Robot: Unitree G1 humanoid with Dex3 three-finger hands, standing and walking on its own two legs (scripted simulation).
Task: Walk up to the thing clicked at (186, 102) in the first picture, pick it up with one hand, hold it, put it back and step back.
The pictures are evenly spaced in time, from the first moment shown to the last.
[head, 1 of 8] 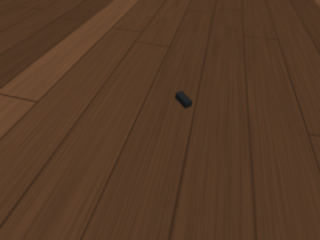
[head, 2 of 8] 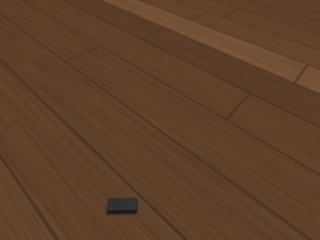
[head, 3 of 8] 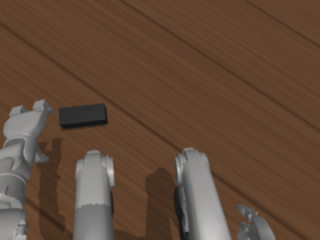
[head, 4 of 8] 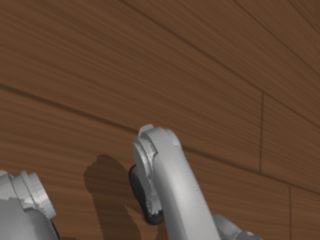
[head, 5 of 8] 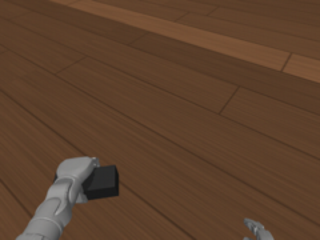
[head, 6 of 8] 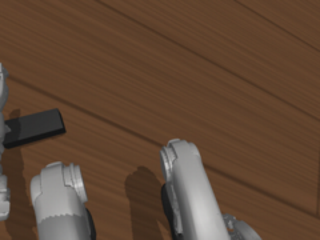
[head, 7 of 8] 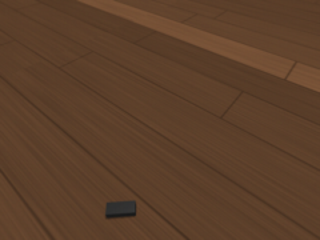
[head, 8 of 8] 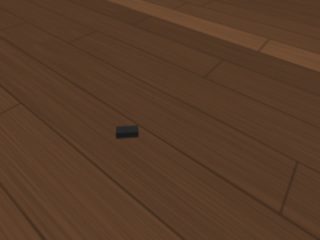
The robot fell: no
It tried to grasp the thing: yes
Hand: left
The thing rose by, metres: 0.68
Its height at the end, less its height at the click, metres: +0.00
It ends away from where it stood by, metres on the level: 0.01
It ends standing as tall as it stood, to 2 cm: yes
